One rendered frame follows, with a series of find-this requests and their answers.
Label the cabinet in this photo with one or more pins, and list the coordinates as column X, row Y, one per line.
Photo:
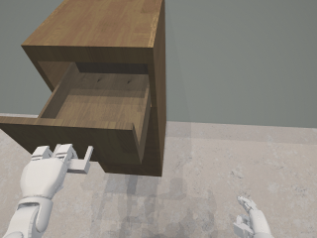
column 110, row 31

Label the drawer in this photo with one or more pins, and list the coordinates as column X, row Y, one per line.
column 104, row 105

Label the robot left forearm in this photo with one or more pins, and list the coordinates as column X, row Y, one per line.
column 31, row 218

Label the left robot hand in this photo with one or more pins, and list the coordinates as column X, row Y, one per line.
column 44, row 176

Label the handle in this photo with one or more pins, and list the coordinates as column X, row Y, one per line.
column 77, row 166

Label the right robot hand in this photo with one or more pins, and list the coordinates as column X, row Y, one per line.
column 248, row 226

